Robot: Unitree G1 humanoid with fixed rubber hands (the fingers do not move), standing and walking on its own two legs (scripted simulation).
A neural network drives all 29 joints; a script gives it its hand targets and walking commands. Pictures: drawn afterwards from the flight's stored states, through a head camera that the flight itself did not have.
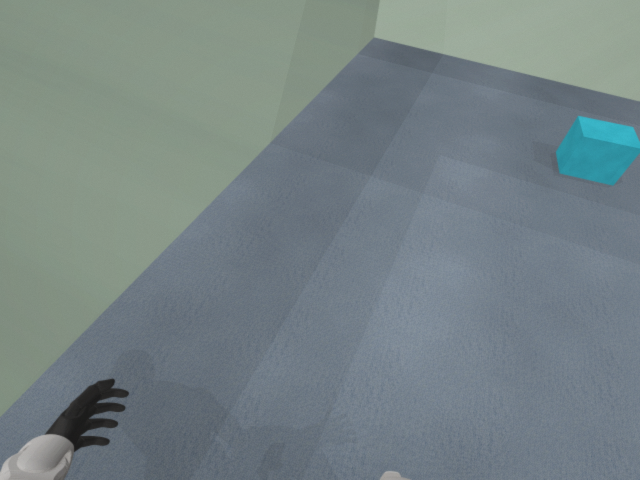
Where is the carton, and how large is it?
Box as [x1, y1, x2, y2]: [556, 116, 639, 184]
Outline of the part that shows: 578,116 556,151 559,172 599,182 613,184 639,152 639,141 633,128 625,125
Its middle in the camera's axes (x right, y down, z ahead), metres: +1.47 -0.49 +2.08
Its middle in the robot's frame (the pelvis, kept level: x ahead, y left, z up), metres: +1.82 -1.49 -0.66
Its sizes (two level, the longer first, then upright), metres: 0.275 0.214 0.232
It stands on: the floor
